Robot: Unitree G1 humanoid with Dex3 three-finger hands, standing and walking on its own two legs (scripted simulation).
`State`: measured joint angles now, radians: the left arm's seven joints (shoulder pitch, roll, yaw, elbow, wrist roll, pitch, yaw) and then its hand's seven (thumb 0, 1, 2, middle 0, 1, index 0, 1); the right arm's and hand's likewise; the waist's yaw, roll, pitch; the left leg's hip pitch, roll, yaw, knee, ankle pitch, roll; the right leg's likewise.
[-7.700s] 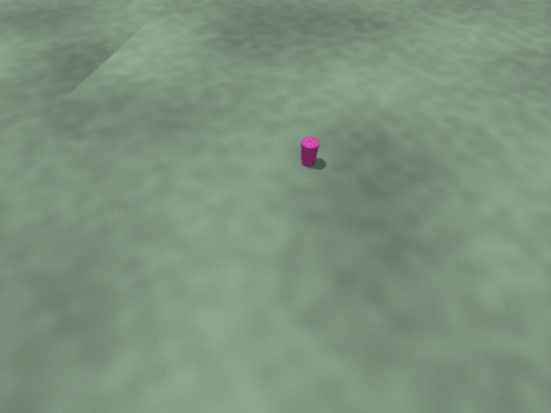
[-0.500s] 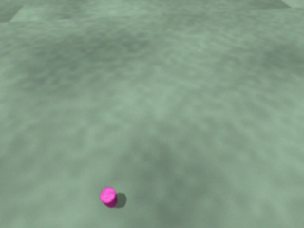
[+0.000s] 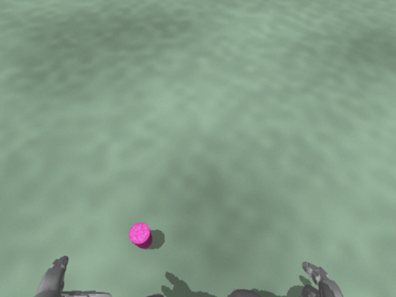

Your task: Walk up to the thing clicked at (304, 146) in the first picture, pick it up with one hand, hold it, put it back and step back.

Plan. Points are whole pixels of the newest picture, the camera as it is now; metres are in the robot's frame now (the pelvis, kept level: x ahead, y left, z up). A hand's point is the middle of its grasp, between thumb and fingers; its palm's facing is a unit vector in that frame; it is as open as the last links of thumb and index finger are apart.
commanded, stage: go down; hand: left
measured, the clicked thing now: (142, 237) +0.40 +0.24 -0.68
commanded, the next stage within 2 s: none
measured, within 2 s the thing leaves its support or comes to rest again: neither
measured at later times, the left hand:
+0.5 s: hand out of the picture +0.14 +0.27 -0.16, palm faces +0.09 -0.93 -0.34, open 17.2 cm
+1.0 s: hand (66, 268) +0.22 +0.36 -0.27, palm faces +0.23 -0.94 -0.25, open 17.2 cm
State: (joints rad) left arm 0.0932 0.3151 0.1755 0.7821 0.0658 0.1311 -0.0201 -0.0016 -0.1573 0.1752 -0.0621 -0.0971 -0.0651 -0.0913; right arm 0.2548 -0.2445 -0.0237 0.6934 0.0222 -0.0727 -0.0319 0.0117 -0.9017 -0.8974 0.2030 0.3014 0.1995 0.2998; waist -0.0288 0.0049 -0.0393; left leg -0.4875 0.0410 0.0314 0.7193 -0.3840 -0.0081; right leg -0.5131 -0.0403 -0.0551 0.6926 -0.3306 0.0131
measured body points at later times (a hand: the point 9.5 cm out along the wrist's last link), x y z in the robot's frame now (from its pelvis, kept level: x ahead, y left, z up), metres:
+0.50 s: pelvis -0.01 +0.01 -0.05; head +0.07 +0.03 +0.39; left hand +0.13 +0.32 -0.14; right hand +0.16 -0.23 -0.13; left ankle -0.02 +0.12 -0.72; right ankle +0.01 -0.13 -0.72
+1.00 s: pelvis -0.06 +0.01 -0.20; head +0.11 +0.04 +0.21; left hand +0.20 +0.41 -0.25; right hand +0.11 -0.26 -0.30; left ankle -0.02 +0.12 -0.72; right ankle +0.00 -0.13 -0.72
